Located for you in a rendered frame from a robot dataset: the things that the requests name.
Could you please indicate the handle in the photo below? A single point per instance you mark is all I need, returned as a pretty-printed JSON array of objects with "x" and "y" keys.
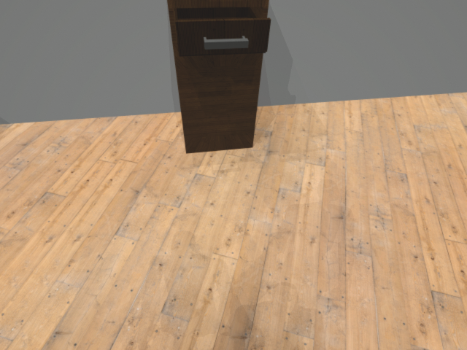
[{"x": 210, "y": 44}]

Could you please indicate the drawer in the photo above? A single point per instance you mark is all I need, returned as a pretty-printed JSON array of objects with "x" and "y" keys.
[{"x": 193, "y": 24}]

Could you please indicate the cabinet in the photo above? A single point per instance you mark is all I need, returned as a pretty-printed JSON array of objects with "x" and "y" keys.
[{"x": 218, "y": 93}]

